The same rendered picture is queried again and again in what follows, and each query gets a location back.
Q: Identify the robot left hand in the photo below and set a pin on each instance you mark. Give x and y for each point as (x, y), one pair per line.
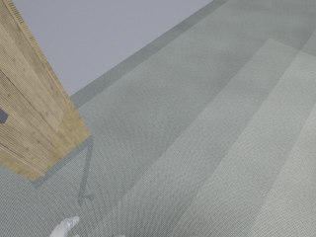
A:
(61, 230)

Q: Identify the cupboard door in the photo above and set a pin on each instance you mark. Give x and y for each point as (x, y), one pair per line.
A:
(30, 97)

